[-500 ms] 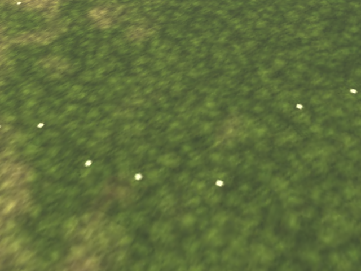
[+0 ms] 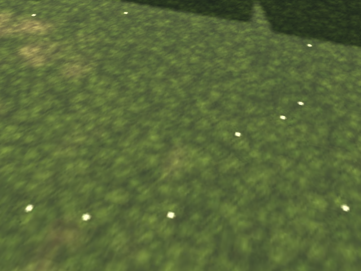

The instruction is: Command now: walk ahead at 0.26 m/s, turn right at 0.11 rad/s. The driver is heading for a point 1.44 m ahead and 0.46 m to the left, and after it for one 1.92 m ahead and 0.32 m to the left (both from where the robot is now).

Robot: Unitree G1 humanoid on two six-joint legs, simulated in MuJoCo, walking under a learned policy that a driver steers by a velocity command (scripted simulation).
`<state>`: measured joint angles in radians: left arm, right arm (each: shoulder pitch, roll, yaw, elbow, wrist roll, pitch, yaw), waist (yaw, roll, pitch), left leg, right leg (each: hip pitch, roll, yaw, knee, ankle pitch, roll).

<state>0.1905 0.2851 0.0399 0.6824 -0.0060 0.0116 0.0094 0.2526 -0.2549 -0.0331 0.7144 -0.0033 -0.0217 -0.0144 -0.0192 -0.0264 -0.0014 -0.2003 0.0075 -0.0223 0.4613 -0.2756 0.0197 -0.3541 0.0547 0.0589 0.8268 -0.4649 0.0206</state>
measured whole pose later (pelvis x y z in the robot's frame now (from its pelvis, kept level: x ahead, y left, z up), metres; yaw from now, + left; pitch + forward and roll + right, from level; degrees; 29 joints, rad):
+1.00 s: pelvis +0.19 -0.03 +0.00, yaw +18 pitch +2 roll -1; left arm 0.12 0.30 0.05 0.74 0.00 0.00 0.02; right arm 0.19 -0.33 -0.07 0.58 0.01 0.04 -0.02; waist -0.03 0.00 0.06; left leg -0.36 -0.10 -0.15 0.49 -0.16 0.05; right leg -0.42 0.02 0.12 0.73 -0.36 0.09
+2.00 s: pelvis +0.37 +0.12 -0.03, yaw +36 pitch +3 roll +0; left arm 0.04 0.28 0.02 0.68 -0.02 -0.08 -0.08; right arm 0.43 -0.32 -0.05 0.78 0.00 -0.04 -0.02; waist -0.07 -0.02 0.04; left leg 0.19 -0.02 0.05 0.27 -0.47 0.03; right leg -0.54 0.03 -0.06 0.51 -0.02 -0.09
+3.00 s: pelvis +0.84 +0.35 -0.02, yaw +1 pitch +1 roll +2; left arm 0.05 0.28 0.05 0.57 -0.02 -0.02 -0.06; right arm 0.36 -0.32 -0.07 0.83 0.03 -0.05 -0.01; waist -0.08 -0.02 0.05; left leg 0.09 0.05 0.25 0.39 -0.45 -0.05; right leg -0.52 -0.02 -0.05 0.59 -0.13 -0.10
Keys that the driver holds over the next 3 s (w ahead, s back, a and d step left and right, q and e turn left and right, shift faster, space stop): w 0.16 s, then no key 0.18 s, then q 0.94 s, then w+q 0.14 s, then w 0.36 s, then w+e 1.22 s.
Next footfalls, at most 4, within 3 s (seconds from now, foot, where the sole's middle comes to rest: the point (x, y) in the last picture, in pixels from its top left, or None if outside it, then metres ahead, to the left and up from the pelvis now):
0.20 right None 0.11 -0.14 -0.78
0.64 left None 0.25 0.08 -0.78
1.08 right None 0.30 -0.15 -0.78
1.52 left None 0.16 0.08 -0.78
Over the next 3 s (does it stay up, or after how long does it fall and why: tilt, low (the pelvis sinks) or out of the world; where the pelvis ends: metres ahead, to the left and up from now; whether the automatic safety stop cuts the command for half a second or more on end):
stays up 0.84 0.35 -0.02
